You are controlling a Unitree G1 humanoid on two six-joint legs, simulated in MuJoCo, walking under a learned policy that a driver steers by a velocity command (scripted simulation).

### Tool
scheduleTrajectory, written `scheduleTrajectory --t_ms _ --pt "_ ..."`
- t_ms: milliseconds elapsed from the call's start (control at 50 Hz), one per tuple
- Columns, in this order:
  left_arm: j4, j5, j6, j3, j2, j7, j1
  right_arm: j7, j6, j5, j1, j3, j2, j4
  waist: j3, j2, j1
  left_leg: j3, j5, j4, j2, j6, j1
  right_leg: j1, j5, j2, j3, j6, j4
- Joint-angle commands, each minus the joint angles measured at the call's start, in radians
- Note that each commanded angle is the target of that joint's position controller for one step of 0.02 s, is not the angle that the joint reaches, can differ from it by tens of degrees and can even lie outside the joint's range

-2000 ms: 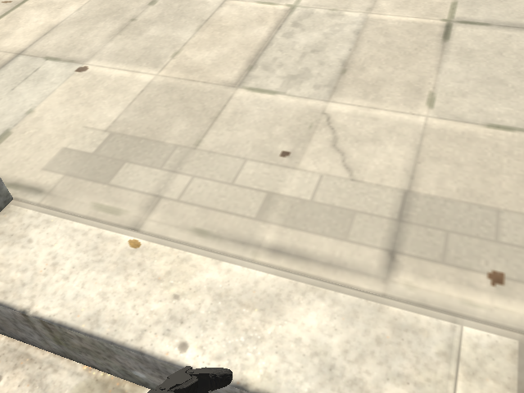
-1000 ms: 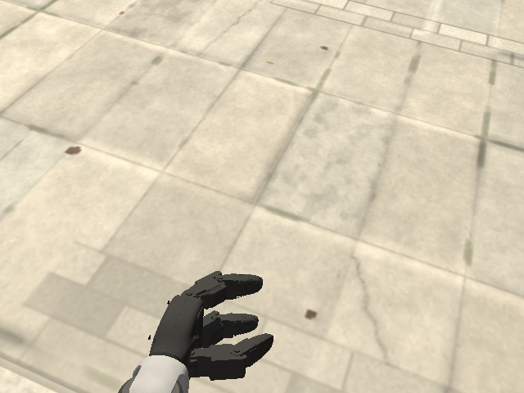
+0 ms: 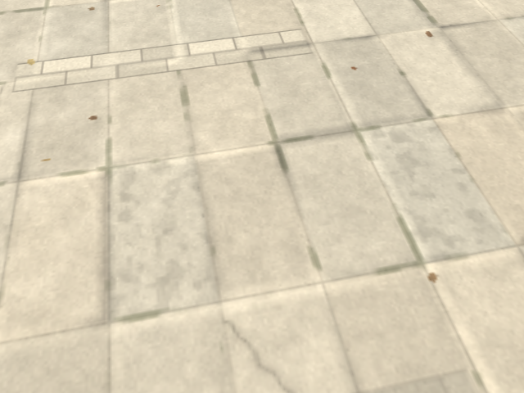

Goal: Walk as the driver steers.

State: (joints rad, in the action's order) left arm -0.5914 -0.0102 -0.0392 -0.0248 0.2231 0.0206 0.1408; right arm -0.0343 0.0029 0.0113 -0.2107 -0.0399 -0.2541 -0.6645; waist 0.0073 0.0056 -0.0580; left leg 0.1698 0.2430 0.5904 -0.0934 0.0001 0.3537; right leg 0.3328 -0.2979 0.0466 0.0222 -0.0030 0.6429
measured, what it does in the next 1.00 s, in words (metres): walks ahead: left foot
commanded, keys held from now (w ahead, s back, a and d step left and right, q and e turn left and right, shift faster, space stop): no key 0.04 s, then w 0.96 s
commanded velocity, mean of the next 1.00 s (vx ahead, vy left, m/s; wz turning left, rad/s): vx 0.36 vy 0.00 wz -0.08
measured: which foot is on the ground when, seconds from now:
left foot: down 0.00-0.00, up 0.02-0.48, down 0.50-1.00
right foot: down 0.00-0.50, up 0.52-1.00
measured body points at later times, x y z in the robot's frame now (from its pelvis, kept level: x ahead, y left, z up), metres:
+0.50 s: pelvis +0.09 +0.03 +0.01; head +0.08 +0.04 +0.46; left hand +0.15 +0.30 -0.11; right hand +0.25 -0.23 -0.08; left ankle +0.13 +0.14 -0.73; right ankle +0.01 -0.12 -0.72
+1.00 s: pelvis +0.33 +0.03 +0.00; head +0.37 +0.04 +0.45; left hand +0.61 +0.21 -0.07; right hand +0.27 -0.23 -0.13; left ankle +0.14 +0.14 -0.72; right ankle +0.51 -0.09 -0.71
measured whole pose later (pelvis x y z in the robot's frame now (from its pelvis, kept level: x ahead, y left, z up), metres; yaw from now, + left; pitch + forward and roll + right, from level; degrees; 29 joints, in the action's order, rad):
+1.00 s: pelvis +0.33 +0.03 +0.00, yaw -1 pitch +3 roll +0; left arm -0.64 -0.02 0.09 -0.02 0.21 0.07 -0.02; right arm -0.01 0.06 0.01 -0.51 -0.02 -0.23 -0.84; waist 0.02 0.03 -0.10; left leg 0.02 0.41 0.20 0.01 -0.02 -0.16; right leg 0.62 0.01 0.02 0.05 -0.08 0.54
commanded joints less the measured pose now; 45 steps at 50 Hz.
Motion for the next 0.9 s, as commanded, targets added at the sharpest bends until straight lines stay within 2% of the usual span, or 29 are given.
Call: scheduleTrajectory --t_ms 20,40,60,80,100,120,160,200,240,320,400,440,460,480,500,520,540,560,580,600,620,660,720,740,780,820,900 --pt "0.069 0.025 0.021 -0.056 0.204 -0.010 0.131 0.023 0.020 -0.030 -0.019 0.008 0.001 0.047 -0.149 0.188 0.033 -0.036 0.274 0.206 -0.012 0.011 0.222 -0.366 0.437 0.247 -0.364 -0.140 -0.242" --pt "0.077 0.041 0.033 -0.059 0.215 -0.010 0.113 0.006 0.019 -0.019 0.071 -0.005 -0.042 0.072 -0.127 0.289 0.099 -0.122 0.407 0.344 0.038 0.052 0.281 -0.187 0.335 0.360 -0.454 -0.300 -0.309" --pt "0.083 0.036 0.046 -0.051 0.173 -0.009 0.106 0.004 0.012 -0.006 0.100 -0.020 -0.093 0.069 -0.099 0.229 0.114 -0.165 0.348 0.465 0.026 0.065 0.304 -0.169 0.081 0.303 -0.430 -0.298 -0.357" --pt "0.059 0.024 0.052 -0.049 0.157 -0.010 0.116 0.015 0.008 0.000 0.079 -0.027 -0.098 0.048 -0.077 0.218 0.109 -0.176 0.289 0.533 0.027 0.061 0.359 -0.175 -0.203 0.264 -0.420 -0.263 -0.400" --pt "0.051 0.013 0.057 -0.051 0.158 -0.012 0.106 0.018 0.004 -0.004 0.051 -0.038 -0.106 0.025 -0.048 0.192 0.093 -0.183 0.241 0.583 0.024 0.057 0.394 -0.168 -0.340 0.243 -0.427 -0.231 -0.419" --pt "0.044 0.003 0.061 -0.048 0.151 -0.015 0.088 0.021 0.003 -0.007 0.035 -0.048 -0.119 0.021 -0.010 0.188 0.077 -0.196 0.170 0.605 0.022 0.058 0.411 -0.140 -0.379 0.231 -0.423 -0.219 -0.445" --pt "0.022 0.010 0.077 -0.042 0.129 -0.021 0.111 0.028 0.017 0.001 0.018 -0.051 -0.103 0.010 0.005 0.163 0.061 -0.185 0.060 0.627 0.032 0.046 0.426 -0.143 -0.365 0.207 -0.387 -0.212 -0.477" --pt "0.000 0.020 0.096 -0.043 0.123 -0.027 0.146 0.032 0.037 -0.001 0.016 -0.046 -0.078 0.000 0.002 0.143 0.061 -0.189 -0.025 0.599 0.024 0.031 0.449 -0.178 -0.294 0.197 -0.354 -0.213 -0.482" --pt "-0.017 0.021 0.110 -0.046 0.124 -0.030 0.167 0.038 0.050 -0.003 0.030 -0.041 -0.063 -0.003 -0.002 0.129 0.066 -0.190 -0.081 0.529 0.016 0.023 0.450 -0.200 -0.229 0.194 -0.326 -0.219 -0.489" --pt "-0.038 0.004 0.119 -0.059 0.161 -0.029 0.182 0.045 0.067 0.003 0.085 -0.019 -0.029 0.008 0.006 0.138 0.091 -0.158 -0.059 0.257 0.020 0.009 0.299 -0.152 -0.104 0.191 -0.251 -0.220 -0.501" --pt "-0.062 -0.021 0.118 -0.070 0.196 -0.008 0.194 0.061 0.069 0.013 0.092 -0.017 -0.050 0.022 0.037 0.142 0.104 -0.135 0.017 0.099 0.021 -0.025 0.171 -0.104 -0.141 0.219 -0.253 -0.228 -0.481" --pt "-0.074 -0.032 0.111 -0.067 0.197 -0.001 0.190 0.065 0.075 0.017 0.056 -0.018 -0.056 0.017 0.042 0.126 0.082 -0.124 0.012 -0.003 0.029 -0.051 0.080 -0.089 -0.176 0.226 -0.263 -0.218 -0.448" --pt "-0.079 -0.034 0.106 -0.062 0.187 0.001 0.178 0.064 0.078 0.014 0.004 -0.023 -0.061 0.001 0.035 0.107 0.049 -0.104 -0.025 -0.057 0.049 -0.062 -0.020 -0.054 -0.174 0.207 -0.247 -0.203 -0.407" --pt "-0.087 -0.024 0.102 -0.050 0.159 0.001 0.176 0.058 0.079 0.012 -0.090 -0.036 -0.081 -0.034 0.002 0.084 0.009 -0.087 -0.020 -0.085 0.084 -0.070 -0.159 -0.006 -0.124 0.162 -0.211 -0.182 -0.316" --pt "-0.080 -0.010 0.105 -0.033 0.110 0.003 0.160 0.049 0.084 0.008 -0.220 -0.055 -0.133 -0.060 -0.058 0.009 -0.048 -0.209 0.009 -0.122 0.003 -0.097 -0.346 0.095 -0.033 0.089 -0.123 -0.132 -0.090" --pt "-0.037 0.012 0.121 -0.009 0.030 0.004 0.133 0.041 0.083 -0.013 -0.302 -0.075 -0.246 -0.049 -0.113 -0.259 -0.052 -0.570 0.152 -0.247 -0.234 -0.182 -0.500 0.328 -0.140 -0.036 0.008 -0.045 0.311" --pt "-0.006 -0.003 0.136 -0.022 0.080 -0.001 0.123 0.049 0.091 -0.011 -0.314 -0.074 -0.247 -0.031 -0.126 -0.343 -0.050 -0.885 0.445 -0.387 -0.309 -0.287 -0.512 0.529 -0.215 -0.075 -0.076 -0.025 0.554" --pt "-0.009 -0.022 0.145 -0.039 0.133 0.003 0.091 0.051 0.100 -0.005 -0.260 -0.053 -0.178 -0.025 -0.053 -0.232 -0.035 -0.857 0.534 -0.394 -0.303 -0.284 -0.453 0.614 -0.146 -0.011 -0.120 -0.036 0.687" --pt "-0.014 -0.028 0.147 -0.038 0.134 0.008 0.079 0.053 0.101 -0.007 -0.216 -0.038 -0.133 -0.017 -0.012 -0.170 -0.011 -0.746 0.470 -0.385 -0.265 -0.263 -0.400 0.639 -0.056 0.021 -0.102 -0.044 0.716" --pt "-0.019 -0.018 0.150 -0.035 0.118 0.006 0.069 0.054 0.098 -0.016 -0.174 -0.028 -0.118 -0.009 0.005 -0.115 0.013 -0.659 0.364 -0.403 -0.223 -0.248 -0.334 0.613 0.028 0.046 -0.100 -0.045 0.692" --pt "-0.021 -0.009 0.150 -0.038 0.114 0.004 0.065 0.054 0.098 -0.021 -0.149 -0.019 -0.098 -0.011 0.022 -0.104 0.034 -0.582 0.265 -0.421 -0.187 -0.233 -0.278 0.573 0.086 0.065 -0.100 -0.043 0.652" --pt "-0.042 -0.009 0.141 -0.037 0.092 0.002 0.081 0.048 0.104 -0.023 -0.155 -0.006 -0.064 -0.024 0.020 -0.114 0.056 -0.466 0.109 -0.443 -0.139 -0.217 -0.238 0.529 0.154 0.076 -0.083 -0.033 0.619" --pt "-0.044 0.002 0.129 -0.034 0.078 -0.006 0.027 0.035 0.105 -0.018 -0.210 -0.006 -0.074 -0.059 0.034 -0.077 0.044 -0.364 -0.123 -0.450 -0.115 -0.209 -0.266 0.576 0.244 0.081 -0.061 -0.008 0.523" --pt "-0.037 0.001 0.129 -0.032 0.072 -0.005 -0.005 0.032 0.102 -0.022 -0.214 -0.008 -0.082 -0.062 0.038 -0.064 0.042 -0.337 -0.192 -0.447 -0.111 -0.204 -0.272 0.578 0.276 0.081 -0.057 0.000 0.459" --pt "-0.022 -0.003 0.133 -0.023 0.054 0.004 -0.082 0.028 0.097 -0.023 -0.234 -0.004 -0.078 -0.075 0.050 -0.069 0.019 -0.277 -0.281 -0.457 -0.084 -0.183 -0.258 0.518 0.351 0.066 -0.029 0.003 0.297" --pt "-0.003 -0.006 0.135 -0.015 0.033 0.015 -0.170 0.024 0.096 -0.017 -0.267 -0.007 -0.094 -0.091 0.071 -0.073 -0.012 -0.253 -0.309 -0.478 -0.083 -0.171 -0.265 0.465 0.396 0.044 0.003 -0.003 0.154" --pt "0.030 -0.020 0.142 -0.012 0.038 0.042 -0.268 0.024 0.083 0.001 -0.312 -0.015 -0.123 -0.121 0.113 -0.077 -0.035 -0.246 -0.354 -0.466 -0.131 -0.176 -0.398 0.440 0.395 0.021 0.009 -0.026 -0.036"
